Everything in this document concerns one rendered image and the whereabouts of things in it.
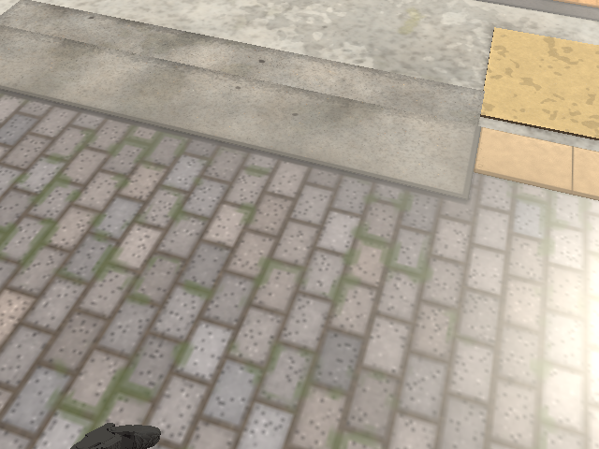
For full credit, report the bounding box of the left robot hand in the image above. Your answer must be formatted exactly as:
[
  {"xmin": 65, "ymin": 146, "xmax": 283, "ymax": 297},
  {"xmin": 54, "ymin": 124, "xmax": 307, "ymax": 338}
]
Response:
[{"xmin": 70, "ymin": 423, "xmax": 161, "ymax": 449}]

